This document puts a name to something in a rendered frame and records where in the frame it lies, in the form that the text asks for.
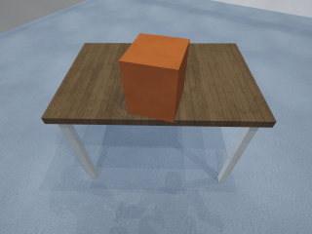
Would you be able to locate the carton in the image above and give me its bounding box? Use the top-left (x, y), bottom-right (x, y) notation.
top-left (119, 33), bottom-right (190, 123)

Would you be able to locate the table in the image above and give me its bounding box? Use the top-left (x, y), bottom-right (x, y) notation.
top-left (41, 43), bottom-right (277, 182)

